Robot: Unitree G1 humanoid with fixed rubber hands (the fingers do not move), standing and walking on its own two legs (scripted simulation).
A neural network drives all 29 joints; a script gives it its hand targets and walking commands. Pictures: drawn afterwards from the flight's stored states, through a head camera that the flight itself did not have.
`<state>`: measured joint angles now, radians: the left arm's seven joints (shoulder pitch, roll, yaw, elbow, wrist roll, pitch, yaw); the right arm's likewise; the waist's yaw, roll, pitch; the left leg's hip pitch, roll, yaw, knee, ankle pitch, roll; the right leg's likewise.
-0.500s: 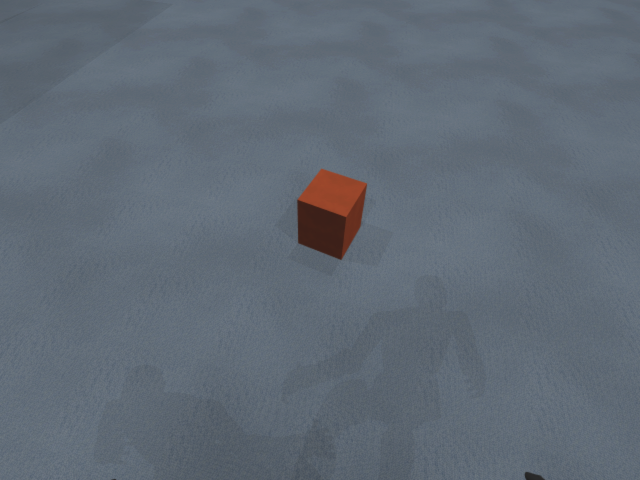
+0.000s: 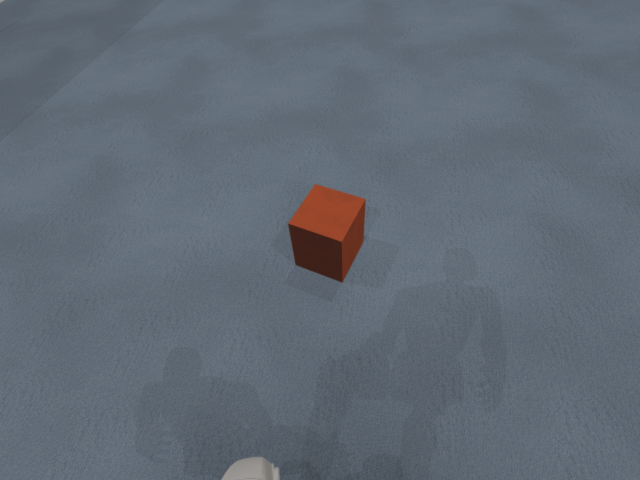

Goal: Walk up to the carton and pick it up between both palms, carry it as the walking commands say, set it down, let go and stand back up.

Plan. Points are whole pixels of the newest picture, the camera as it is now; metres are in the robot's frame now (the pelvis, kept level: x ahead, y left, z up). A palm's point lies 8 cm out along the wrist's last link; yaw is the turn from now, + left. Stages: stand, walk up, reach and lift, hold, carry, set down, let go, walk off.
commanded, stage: walk up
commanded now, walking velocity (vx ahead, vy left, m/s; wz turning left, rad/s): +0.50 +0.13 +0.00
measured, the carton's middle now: (328, 233) +0.99 +0.00 -0.65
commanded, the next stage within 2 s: none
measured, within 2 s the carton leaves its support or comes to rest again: neither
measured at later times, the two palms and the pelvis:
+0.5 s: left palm (119, 411) +0.24 +0.33 -0.16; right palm (444, 349) +0.31 -0.18 -0.11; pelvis +0.25 +0.08 +0.00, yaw +0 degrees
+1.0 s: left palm (196, 273) +0.48 +0.25 -0.12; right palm (464, 312) +0.39 -0.24 -0.16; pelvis +0.42 +0.00 -0.01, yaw +0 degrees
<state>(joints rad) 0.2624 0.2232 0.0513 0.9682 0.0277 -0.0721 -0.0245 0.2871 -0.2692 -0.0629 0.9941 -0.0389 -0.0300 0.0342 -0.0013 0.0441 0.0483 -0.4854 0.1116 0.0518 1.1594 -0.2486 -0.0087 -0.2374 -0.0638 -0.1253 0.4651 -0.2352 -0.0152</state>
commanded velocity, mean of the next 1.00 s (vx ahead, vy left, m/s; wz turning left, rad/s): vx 0.39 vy -0.03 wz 0.00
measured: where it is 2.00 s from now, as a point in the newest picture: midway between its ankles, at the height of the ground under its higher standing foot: (334, 383)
